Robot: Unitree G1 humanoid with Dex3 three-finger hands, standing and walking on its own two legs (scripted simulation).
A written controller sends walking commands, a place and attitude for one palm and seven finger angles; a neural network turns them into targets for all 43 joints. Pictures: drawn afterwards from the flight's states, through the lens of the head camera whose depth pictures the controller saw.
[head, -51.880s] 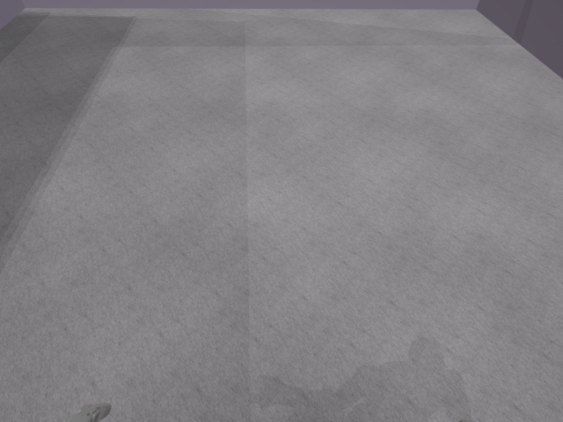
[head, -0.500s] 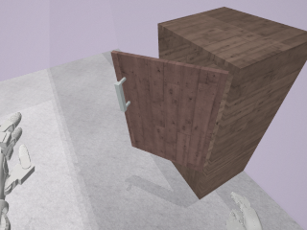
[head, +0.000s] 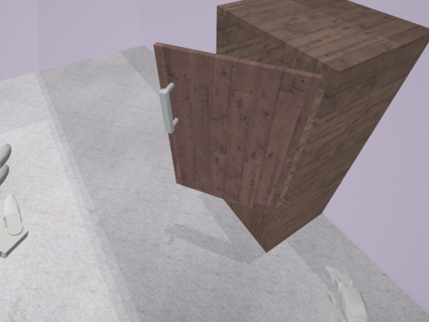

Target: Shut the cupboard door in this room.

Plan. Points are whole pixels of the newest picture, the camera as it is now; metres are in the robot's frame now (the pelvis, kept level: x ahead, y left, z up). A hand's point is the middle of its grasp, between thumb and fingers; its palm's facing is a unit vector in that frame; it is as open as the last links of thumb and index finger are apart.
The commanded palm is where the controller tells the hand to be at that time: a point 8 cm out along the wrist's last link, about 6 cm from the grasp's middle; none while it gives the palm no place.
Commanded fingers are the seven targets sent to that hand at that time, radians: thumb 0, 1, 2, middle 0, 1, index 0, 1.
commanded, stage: step back with the hand held close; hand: left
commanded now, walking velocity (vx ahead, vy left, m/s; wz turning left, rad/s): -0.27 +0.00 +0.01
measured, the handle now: (170, 108) +0.67 +0.17 +0.01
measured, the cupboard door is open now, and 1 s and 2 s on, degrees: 35 35 35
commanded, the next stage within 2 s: stop stepping back and stand still in 0.72 s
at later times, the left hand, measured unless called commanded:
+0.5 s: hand out of the picture +0.11 +0.27 +0.17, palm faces +0.47 -0.76 -0.46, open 7.4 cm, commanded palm +0.03 +0.31 +0.18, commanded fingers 0.00 0.90 0.90 -0.20 -0.30 -0.20 -0.30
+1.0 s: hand out of the picture -0.03 +0.29 +0.17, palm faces +0.46 -0.78 -0.43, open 7.4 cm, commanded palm -0.09 +0.32 +0.18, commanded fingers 0.00 0.90 0.90 -0.20 -0.30 -0.20 -0.30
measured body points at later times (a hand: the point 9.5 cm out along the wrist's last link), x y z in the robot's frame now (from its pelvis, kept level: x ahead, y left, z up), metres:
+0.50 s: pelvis -0.09 +0.00 -0.01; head -0.08 +0.02 +0.44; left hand +0.08 +0.31 +0.20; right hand +0.08 -0.24 -0.09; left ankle +0.07 +0.09 -0.73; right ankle -0.02 -0.14 -0.72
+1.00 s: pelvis -0.22 +0.01 -0.01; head -0.21 +0.05 +0.44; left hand -0.06 +0.33 +0.20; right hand -0.03 -0.19 -0.07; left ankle -0.05 +0.10 -0.73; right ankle -0.30 -0.09 -0.73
